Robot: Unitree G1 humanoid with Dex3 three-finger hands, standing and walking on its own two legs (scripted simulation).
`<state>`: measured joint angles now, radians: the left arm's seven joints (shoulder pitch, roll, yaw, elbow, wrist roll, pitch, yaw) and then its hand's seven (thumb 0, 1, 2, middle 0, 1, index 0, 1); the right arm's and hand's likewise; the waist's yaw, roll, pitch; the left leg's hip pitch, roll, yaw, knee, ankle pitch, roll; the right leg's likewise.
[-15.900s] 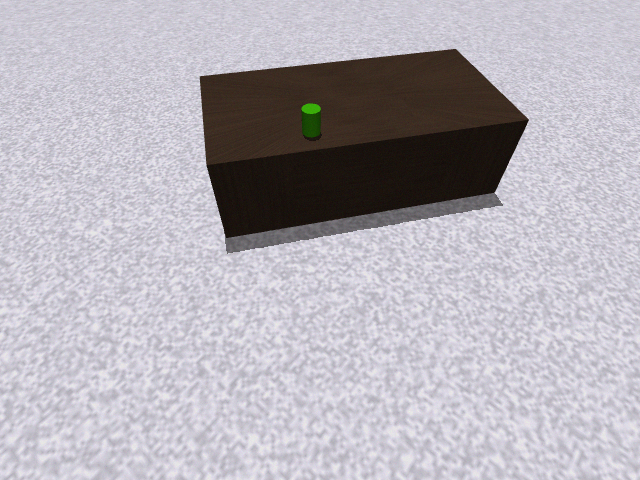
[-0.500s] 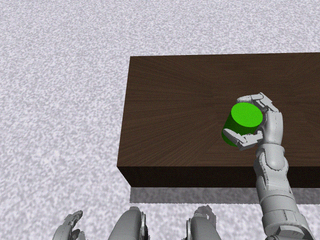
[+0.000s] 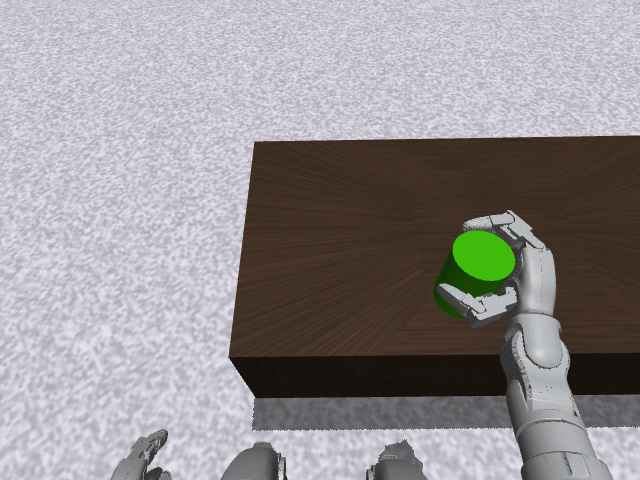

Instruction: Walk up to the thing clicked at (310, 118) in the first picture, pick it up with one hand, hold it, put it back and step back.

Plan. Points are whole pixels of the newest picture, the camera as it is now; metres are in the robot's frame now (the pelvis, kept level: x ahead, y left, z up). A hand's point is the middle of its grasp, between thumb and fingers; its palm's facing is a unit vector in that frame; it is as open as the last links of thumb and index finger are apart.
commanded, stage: lift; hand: right
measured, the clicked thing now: (470, 276) +0.35 -0.17 +0.03
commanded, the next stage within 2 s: hold in 0.14 s
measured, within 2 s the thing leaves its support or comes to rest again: neither
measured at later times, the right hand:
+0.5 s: hand (481, 274) +0.34 -0.17 +0.06, palm faces +0.16 +0.99 -0.02, open 10.3 cm
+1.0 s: hand (485, 279) +0.32 -0.17 +0.07, palm faces +0.16 +0.99 -0.01, open 10.3 cm
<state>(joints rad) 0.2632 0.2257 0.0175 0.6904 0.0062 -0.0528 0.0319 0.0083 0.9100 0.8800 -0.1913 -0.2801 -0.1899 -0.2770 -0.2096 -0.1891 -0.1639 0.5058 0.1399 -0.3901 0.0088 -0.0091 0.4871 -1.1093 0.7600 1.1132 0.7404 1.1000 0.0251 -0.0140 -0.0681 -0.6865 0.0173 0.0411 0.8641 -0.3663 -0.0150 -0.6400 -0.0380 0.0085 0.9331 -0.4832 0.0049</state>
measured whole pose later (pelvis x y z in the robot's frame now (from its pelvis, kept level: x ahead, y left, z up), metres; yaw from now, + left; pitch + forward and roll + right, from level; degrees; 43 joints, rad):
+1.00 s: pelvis +0.00 +0.00 +0.02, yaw +0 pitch +6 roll +1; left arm 0.23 0.22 0.00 0.69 0.00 -0.06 0.05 0.01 0.92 0.88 -0.20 -0.29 -0.20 -0.28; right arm -0.12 -0.18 -0.13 0.41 0.15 -0.34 -0.01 -0.01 0.49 -1.11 0.76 1.11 0.74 1.10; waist 0.01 -0.01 -0.04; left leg -0.54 0.02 0.04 0.75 -0.32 -0.01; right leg -0.49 -0.03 0.01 0.81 -0.43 0.01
